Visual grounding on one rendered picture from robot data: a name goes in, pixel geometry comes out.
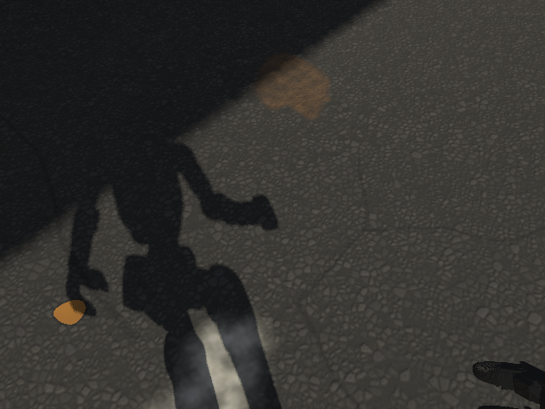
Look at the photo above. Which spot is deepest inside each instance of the right robot hand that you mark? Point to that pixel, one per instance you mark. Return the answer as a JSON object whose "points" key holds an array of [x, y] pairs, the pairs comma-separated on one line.
{"points": [[525, 379]]}

